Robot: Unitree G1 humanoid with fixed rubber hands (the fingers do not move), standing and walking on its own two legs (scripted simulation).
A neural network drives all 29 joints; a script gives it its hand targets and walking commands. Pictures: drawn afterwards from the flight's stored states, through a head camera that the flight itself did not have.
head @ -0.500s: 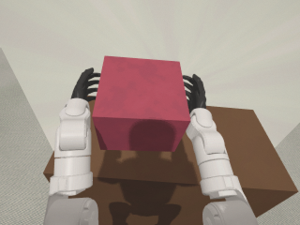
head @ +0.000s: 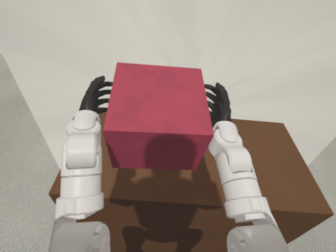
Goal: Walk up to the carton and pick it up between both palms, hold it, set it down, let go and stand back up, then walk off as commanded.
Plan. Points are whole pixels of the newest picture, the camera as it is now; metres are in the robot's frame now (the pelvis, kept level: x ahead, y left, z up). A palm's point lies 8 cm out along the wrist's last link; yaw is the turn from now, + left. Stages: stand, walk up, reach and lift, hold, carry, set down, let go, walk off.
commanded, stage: hold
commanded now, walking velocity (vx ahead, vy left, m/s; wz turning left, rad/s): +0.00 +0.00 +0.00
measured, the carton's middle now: (157, 117) +0.36 +0.03 +0.16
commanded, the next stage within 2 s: set down in 0.50 s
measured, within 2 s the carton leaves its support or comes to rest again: neither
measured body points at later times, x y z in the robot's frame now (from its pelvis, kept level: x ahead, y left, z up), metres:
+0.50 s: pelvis +0.00 +0.00 +0.00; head -0.04 +0.02 +0.45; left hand +0.36 +0.17 +0.18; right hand +0.37 -0.12 +0.17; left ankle +0.02 +0.14 -0.75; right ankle +0.02 -0.12 -0.75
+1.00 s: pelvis +0.01 +0.00 +0.00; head -0.01 +0.02 +0.45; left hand +0.38 +0.16 +0.15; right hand +0.38 -0.14 +0.15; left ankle +0.02 +0.14 -0.75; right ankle +0.02 -0.12 -0.75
